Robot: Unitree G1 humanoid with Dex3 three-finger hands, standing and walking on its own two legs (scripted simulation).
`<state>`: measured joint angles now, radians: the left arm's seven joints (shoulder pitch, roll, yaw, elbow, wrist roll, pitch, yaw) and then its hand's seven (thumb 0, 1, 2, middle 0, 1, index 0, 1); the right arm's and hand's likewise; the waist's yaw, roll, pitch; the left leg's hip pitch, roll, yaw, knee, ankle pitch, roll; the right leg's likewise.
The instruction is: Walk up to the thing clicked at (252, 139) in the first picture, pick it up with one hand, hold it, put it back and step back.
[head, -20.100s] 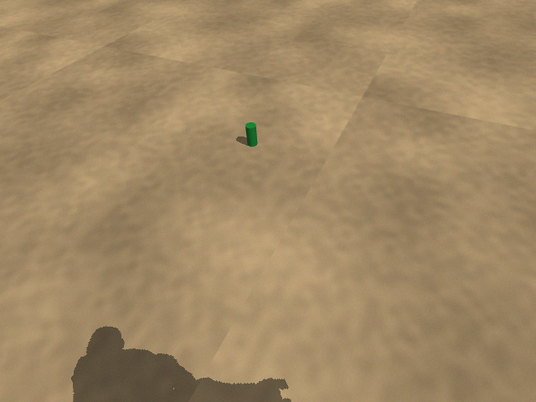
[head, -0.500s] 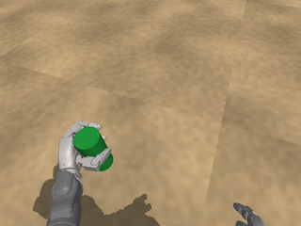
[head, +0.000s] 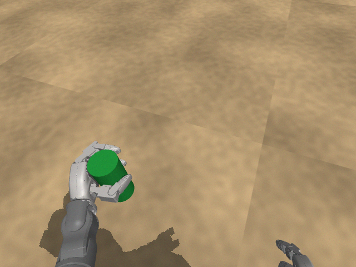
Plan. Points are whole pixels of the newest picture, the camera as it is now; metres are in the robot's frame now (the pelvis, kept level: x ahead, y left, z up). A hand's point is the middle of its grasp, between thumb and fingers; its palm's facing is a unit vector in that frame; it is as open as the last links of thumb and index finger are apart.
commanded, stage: hold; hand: left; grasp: from the side
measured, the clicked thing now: (113, 177) +0.33 +0.17 +0.03
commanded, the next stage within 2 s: crouch in 0.64 s
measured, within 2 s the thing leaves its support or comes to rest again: neither
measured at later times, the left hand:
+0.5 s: hand (110, 173) +0.33 +0.17 +0.05, palm faces +0.11 -0.99 +0.01, open 8.9 cm
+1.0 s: hand (112, 181) +0.32 +0.17 +0.02, palm faces +0.15 -0.99 +0.02, open 8.9 cm
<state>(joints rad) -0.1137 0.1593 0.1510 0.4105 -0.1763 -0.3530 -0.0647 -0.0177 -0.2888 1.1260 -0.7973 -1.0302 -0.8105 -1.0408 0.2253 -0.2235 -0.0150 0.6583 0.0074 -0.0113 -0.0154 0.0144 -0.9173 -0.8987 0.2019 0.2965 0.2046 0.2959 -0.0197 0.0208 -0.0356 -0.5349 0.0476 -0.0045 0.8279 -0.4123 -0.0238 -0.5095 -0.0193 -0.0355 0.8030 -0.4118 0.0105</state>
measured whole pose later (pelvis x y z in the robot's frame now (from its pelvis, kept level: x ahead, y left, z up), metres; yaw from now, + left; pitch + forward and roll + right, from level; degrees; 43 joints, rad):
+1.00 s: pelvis -0.01 +0.00 -0.01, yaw +0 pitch +9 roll -1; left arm -0.15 0.15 0.18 0.52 -0.16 -0.41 -0.04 -0.02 -0.29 1.12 -0.80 -1.03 -0.81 -1.03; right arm 0.21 -0.22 -0.02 0.66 0.00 -0.02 0.00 0.01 -0.89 -0.90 0.20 0.30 0.20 0.30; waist -0.03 0.01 -0.04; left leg -0.62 0.05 -0.01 0.89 -0.42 -0.02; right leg -0.60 -0.02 -0.03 0.86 -0.42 0.01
